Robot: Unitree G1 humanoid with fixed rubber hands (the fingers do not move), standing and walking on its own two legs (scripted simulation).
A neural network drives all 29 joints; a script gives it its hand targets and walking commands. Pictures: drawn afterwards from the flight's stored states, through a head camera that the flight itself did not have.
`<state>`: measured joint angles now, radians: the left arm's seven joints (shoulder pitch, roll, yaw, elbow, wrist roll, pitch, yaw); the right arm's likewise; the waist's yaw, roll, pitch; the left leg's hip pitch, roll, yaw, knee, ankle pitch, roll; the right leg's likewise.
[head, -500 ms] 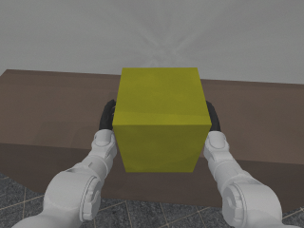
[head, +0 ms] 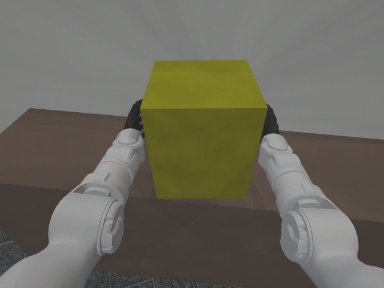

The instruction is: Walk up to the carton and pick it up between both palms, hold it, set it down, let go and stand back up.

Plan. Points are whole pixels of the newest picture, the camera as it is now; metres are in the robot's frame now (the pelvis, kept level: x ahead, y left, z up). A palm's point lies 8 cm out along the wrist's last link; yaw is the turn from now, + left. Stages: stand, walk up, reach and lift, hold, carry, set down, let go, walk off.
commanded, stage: reach and lift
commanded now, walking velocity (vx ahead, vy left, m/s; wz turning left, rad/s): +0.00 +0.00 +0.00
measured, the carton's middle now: (201, 130) +0.44 -0.01 +0.15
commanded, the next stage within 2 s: hold in 1.58 s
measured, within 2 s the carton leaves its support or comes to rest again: neither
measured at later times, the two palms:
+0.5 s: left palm (132, 150) +0.39 +0.14 +0.13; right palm (266, 158) +0.39 -0.16 +0.12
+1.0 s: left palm (124, 137) +0.39 +0.15 +0.16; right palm (265, 139) +0.40 -0.15 +0.16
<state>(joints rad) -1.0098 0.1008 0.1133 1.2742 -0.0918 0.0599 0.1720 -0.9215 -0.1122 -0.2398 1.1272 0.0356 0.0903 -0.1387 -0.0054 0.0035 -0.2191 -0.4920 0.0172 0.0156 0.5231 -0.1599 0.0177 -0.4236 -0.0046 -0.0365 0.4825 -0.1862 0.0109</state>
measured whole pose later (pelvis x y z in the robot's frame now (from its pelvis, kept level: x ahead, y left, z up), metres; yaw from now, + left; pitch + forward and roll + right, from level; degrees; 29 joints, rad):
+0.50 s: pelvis +0.01 -0.01 +0.01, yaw +2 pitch +1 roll -2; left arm -0.65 0.03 0.13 0.70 0.04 0.32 0.16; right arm -0.62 -0.07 -0.09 0.81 0.13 0.14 -0.17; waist -0.02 -0.01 -0.11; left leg -0.29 0.02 -0.01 0.39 -0.12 0.00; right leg -0.20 0.00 -0.06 0.31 -0.13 0.01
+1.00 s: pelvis +0.03 -0.01 +0.01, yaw +2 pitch -3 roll -2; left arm -0.56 0.00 0.20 0.34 0.16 0.53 0.08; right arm -0.61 -0.07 -0.01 0.58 0.21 0.32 -0.23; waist -0.07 -0.04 -0.04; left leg -0.17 0.01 -0.02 0.38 -0.15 0.00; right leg -0.06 0.00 -0.07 0.27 -0.16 0.01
